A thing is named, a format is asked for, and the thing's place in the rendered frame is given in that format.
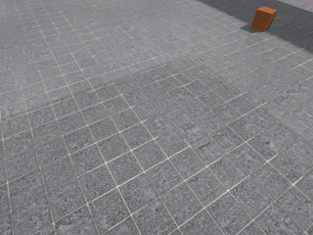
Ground carton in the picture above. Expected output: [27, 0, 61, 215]
[250, 6, 278, 32]

